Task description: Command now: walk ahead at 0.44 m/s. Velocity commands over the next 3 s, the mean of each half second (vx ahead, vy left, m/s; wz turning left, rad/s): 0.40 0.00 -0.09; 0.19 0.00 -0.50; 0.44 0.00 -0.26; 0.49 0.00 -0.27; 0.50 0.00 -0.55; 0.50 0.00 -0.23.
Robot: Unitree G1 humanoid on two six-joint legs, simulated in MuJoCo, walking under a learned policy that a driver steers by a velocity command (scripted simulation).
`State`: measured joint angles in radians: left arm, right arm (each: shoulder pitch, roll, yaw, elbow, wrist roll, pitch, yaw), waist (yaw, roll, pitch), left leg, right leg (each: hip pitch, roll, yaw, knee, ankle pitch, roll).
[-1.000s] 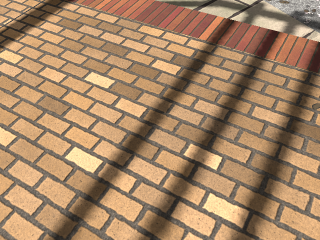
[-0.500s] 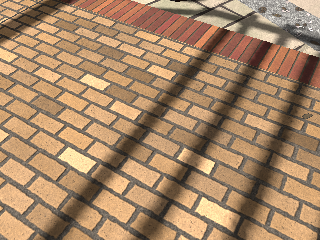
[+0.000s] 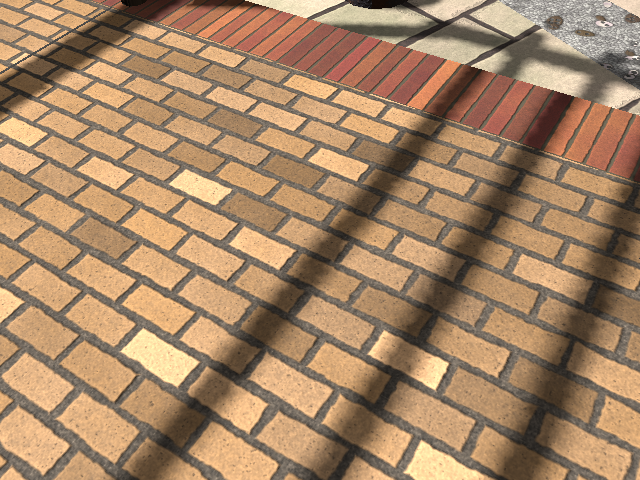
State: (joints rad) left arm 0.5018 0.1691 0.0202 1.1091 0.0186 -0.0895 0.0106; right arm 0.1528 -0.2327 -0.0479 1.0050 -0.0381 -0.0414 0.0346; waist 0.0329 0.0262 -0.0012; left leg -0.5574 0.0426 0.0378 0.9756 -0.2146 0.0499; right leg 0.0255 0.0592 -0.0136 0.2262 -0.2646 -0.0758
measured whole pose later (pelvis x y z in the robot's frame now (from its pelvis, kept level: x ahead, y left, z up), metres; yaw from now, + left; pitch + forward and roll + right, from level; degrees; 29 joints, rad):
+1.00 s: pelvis +0.39 +0.01 +0.00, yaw -20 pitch +2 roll +1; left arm 0.28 0.25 0.09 0.90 0.02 -0.01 0.00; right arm 0.15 -0.23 -0.06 0.85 -0.04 0.00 -0.01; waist 0.04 0.01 0.01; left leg -0.50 0.07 -0.05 0.88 -0.31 -0.05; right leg -0.28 0.12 0.05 0.36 -0.11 -0.13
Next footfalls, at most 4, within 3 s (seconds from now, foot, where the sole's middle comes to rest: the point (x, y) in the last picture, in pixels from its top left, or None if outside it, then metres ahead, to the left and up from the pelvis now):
0.22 left None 0.29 0.10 -0.78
0.70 right None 0.45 -0.06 -0.78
1.22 left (308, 456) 0.57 0.11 -0.78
1.68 right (444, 378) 0.75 -0.20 -0.78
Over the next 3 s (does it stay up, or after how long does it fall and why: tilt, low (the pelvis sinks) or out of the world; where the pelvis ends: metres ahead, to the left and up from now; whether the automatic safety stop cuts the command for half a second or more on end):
stays up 1.13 -0.54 0.00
